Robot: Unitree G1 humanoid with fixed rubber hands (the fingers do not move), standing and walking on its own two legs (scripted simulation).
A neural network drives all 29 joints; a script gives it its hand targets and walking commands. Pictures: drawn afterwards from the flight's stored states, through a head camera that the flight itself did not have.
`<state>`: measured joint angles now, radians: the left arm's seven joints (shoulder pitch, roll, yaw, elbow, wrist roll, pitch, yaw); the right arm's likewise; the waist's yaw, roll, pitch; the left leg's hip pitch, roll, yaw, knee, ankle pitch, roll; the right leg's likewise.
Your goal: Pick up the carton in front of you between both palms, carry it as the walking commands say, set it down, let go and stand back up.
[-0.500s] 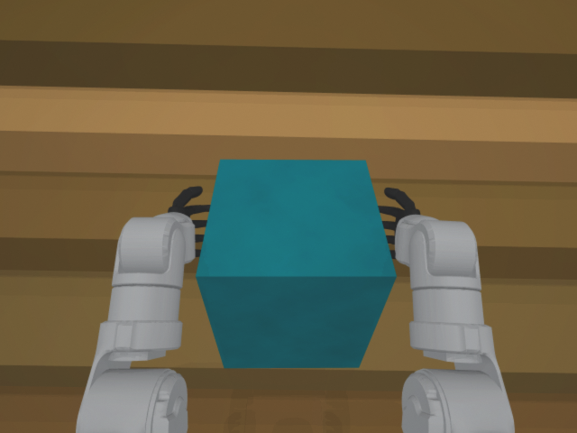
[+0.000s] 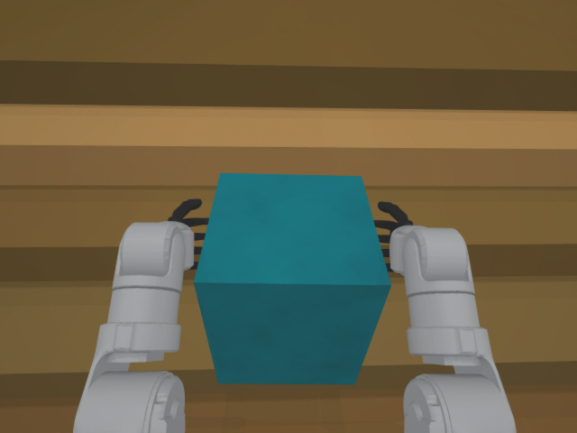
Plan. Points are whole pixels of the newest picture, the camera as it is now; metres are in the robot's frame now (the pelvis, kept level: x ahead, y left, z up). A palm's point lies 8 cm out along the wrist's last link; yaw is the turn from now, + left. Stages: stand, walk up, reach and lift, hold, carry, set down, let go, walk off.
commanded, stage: carry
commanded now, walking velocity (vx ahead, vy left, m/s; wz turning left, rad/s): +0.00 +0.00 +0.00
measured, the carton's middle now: (289, 281) +0.35 +0.01 +0.05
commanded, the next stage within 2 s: none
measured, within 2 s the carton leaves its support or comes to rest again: neither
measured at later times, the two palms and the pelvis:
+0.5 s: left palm (203, 207) +0.37 +0.13 +0.17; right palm (428, 212) +0.37 -0.17 +0.17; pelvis +0.02 -0.02 -0.01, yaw +0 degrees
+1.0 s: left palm (199, 84) +0.60 +0.17 +0.24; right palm (382, 104) +0.55 -0.13 +0.24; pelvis +0.20 +0.07 +0.11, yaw -1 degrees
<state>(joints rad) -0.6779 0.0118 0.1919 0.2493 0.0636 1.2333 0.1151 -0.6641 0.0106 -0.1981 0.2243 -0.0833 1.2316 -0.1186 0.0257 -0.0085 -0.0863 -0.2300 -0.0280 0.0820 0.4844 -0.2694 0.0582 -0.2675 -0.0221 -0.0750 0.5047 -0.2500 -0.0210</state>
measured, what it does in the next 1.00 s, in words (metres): climbs: left foot 0.16 m higher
